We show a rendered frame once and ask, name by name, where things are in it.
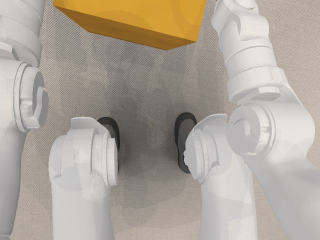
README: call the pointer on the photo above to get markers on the right robot forearm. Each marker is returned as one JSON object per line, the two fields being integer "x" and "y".
{"x": 248, "y": 54}

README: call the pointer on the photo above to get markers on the right robot upper arm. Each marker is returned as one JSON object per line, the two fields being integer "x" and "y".
{"x": 273, "y": 138}

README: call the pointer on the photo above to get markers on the left robot upper arm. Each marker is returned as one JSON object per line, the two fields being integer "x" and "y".
{"x": 24, "y": 105}

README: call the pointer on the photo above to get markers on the left robot shin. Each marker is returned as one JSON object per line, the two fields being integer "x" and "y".
{"x": 55, "y": 156}

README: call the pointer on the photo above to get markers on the carton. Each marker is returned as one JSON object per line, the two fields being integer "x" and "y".
{"x": 161, "y": 24}

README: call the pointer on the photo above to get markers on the left robot forearm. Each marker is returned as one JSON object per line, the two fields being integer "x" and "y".
{"x": 20, "y": 24}

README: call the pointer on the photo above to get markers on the left robot thigh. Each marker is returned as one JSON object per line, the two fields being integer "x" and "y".
{"x": 81, "y": 196}

